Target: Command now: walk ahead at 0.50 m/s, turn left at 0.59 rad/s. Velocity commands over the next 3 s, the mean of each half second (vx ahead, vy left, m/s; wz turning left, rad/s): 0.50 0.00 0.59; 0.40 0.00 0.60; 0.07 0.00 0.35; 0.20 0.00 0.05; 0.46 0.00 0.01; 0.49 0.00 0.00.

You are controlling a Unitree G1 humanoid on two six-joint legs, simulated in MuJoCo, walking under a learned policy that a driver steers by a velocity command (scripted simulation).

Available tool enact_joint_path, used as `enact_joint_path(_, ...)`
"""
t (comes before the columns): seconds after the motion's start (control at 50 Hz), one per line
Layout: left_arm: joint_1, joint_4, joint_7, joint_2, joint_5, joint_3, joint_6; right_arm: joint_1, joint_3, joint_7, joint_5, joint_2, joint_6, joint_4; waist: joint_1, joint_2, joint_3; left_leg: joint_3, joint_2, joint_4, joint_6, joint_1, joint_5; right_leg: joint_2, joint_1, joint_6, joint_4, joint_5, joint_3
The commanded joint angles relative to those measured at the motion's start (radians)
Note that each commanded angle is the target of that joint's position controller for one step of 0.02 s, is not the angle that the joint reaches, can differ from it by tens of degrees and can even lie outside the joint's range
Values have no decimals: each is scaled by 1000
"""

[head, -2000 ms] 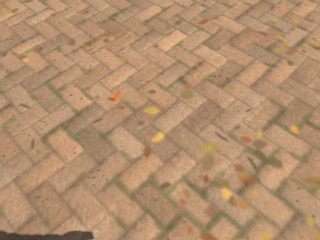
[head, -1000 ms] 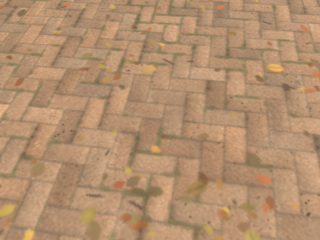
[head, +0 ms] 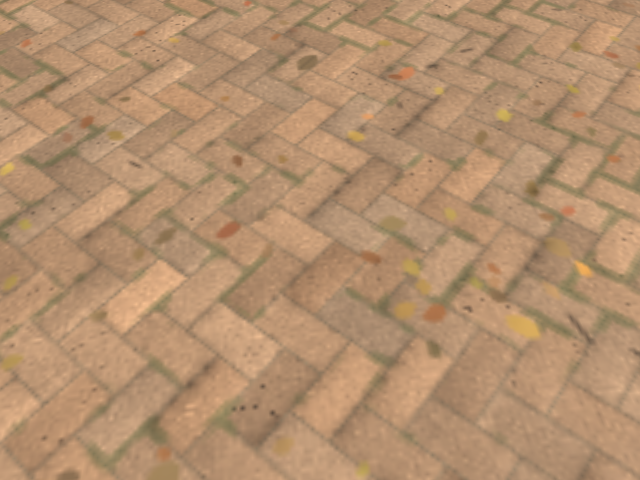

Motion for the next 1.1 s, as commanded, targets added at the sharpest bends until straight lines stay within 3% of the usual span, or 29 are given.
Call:
enact_joint_path(0.02,110,-7,-4,101,-14,32,-28,11,-6,22,-10,-41,14,-71,32,-154,-38,-23,85,30,-19,-206,58,-264,196,-115,-257,136,239)
enact_joint_path(0.06,125,6,-9,110,-21,39,-39,-45,-1,32,-11,-29,21,-99,30,-145,-28,-17,98,15,-28,-260,104,-273,206,-130,-284,198,174)
enact_joint_path(0.16,154,36,-14,112,-18,47,-36,-207,18,49,-8,-2,19,-162,50,-133,18,32,113,-194,-42,-302,276,-242,217,-120,-311,268,4)
enact_joint_path(0.22,179,51,-11,134,-19,55,-34,-301,30,62,-8,13,14,-197,73,-132,39,90,109,-371,-19,-232,323,-249,229,-102,-306,287,-62)
enact_joint_path(0.28,222,74,-3,158,-17,62,-19,-348,30,62,-16,2,15,-221,85,-128,50,142,84,-467,21,-196,240,-276,314,-84,-250,400,-103)
enact_joint_path(0.32,236,86,4,185,-14,68,-4,-315,22,52,-23,-12,15,-219,63,-142,14,182,25,-507,61,-108,132,-282,367,-69,-112,702,-146)
enact_joint_path(0.34,241,90,6,202,-14,71,5,-243,13,45,-26,-26,11,-201,30,-144,-35,192,-17,-531,85,-20,91,-281,380,-65,24,832,-163)
enact_joint_path(0.36,233,84,8,207,-18,71,14,-94,-1,34,-32,-46,2,-155,-38,-115,-120,188,-57,-599,115,167,115,-265,321,-50,234,817,-188)
enact_joint_path(0.38,236,57,6,184,-12,63,15,80,-30,16,-40,-116,-2,-104,-107,-22,-234,16,47,-638,161,435,36,-240,121,-19,524,537,-193)
enact_joint_path(0.4,274,-24,-17,53,-12,34,10,51,-59,1,-22,-247,2,-124,-24,235,-319,-522,363,-705,298,744,22,-58,-337,45,869,-368,-154)
enact_joint_path(0.42,136,-53,-18,146,-2,52,3,116,-63,-8,8,-238,13,-142,-113,89,-362,-726,391,-829,332,751,72,-12,-456,48,967,-356,54)
enact_joint_path(0.44,68,-75,-21,138,-18,49,-6,72,-55,-19,10,-206,14,-115,-82,40,-207,-539,363,-830,308,657,185,-74,-517,35,941,-240,86)
enact_joint_path(0.46,83,-64,-17,122,-21,40,-15,27,-40,-23,15,-146,10,-108,-34,-9,-110,-430,319,-836,272,503,323,-110,-460,32,837,-166,79)
enact_joint_path(0.48,95,-51,-15,119,-12,40,-9,-17,-30,-25,16,-115,2,-110,12,-31,-62,-348,262,-847,238,389,427,-130,-386,36,766,-157,83)
enact_joint_path(0.52,150,-38,-19,114,12,40,27,-58,-16,-20,23,-79,-13,-119,66,-17,-68,-266,205,-871,225,270,533,-133,-270,55,701,-166,84)
enact_joint_path(0.56,138,-45,-25,93,14,38,48,-34,-21,-15,24,-92,-28,-104,73,-22,-64,-239,175,-893,231,229,539,-123,-268,69,641,-135,67)
enact_joint_path(0.68,-97,-115,-31,77,6,31,51,85,-30,-15,23,-106,-32,-69,-7,7,7,-267,141,-922,191,270,414,-101,-381,87,373,101,70)
enact_joint_path(0.74,-193,-146,-35,75,0,24,42,144,-33,-21,19,-113,-33,-53,-45,12,10,-291,146,-878,180,338,484,-70,-387,81,265,143,71)
enact_joint_path(0.78,-226,-162,-33,75,-6,20,30,165,-34,-29,14,-119,-26,-45,-54,14,18,-286,140,-802,159,363,688,-31,-350,68,202,131,60)
enact_joint_path(0.82,-183,-156,-24,85,-9,22,17,149,-36,-38,12,-125,-17,-49,-31,34,-4,-294,124,-718,110,352,816,9,-224,45,128,103,66)
enact_joint_path(0.86,-41,-115,-7,126,-9,36,5,90,-39,-39,17,-138,-21,-64,39,45,-59,-306,80,-582,51,308,902,46,0,11,33,112,64)
enact_joint_path(0.88,77,-93,5,155,-1,45,-12,56,-36,-33,33,-129,-30,-74,109,13,-118,-277,24,-414,20,228,823,-20,198,-18,-38,252,101)
enact_joint_path(0.9,219,-89,20,232,15,59,-19,70,-15,-33,53,-49,-38,-117,142,-121,-275,-188,-38,-124,-12,78,362,-298,463,-74,21,554,314)
enact_joint_path(0.92,188,-105,12,283,0,72,1,230,-16,-48,71,-34,-23,-128,59,-323,-427,-81,-170,116,-29,-99,-341,-554,595,-233,25,892,626)
enact_joint_path(0.94,144,-117,7,195,-26,63,18,231,-27,-57,18,-110,0,-80,38,-171,-380,-86,-68,188,-26,-113,-242,-494,476,-237,24,808,601)
enact_joint_path(0.96,86,-125,8,105,-29,36,21,150,-31,-48,7,-111,11,-81,38,-115,-248,-70,-47,171,-40,-126,-177,-423,356,-210,-9,731,445)
enact_joint_path(0.98,37,-125,9,67,-22,23,26,113,-28,-38,4,-88,21,-86,23,-100,-164,-54,-14,132,-54,-136,-138,-361,268,-177,-53,656,334)
enact_joint_path(1.02,12,-115,16,83,-22,25,28,95,-25,-13,-5,-63,52,-91,9,-180,-95,-21,1,112,-81,-103,-87,-294,143,-170,-114,623,203)
enact_joint_path(1.1,16,-98,13,113,-13,39,23,46,-19,2,4,-41,75,-123,-8,-167,-116,1,11,38,-86,-86,-22,-306,95,-191,-147,574,105)
Next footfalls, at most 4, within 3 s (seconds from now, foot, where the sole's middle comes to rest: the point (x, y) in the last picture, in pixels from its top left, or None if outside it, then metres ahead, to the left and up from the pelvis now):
0.38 left None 0.32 0.14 -0.77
0.90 right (284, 395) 0.67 0.12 -0.77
1.34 left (207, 474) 0.50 0.27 -0.78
1.64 right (291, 412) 0.63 0.10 -0.77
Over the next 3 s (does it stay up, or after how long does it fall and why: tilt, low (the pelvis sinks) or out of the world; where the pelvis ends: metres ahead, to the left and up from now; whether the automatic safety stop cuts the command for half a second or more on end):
stays up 0.95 0.57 0.00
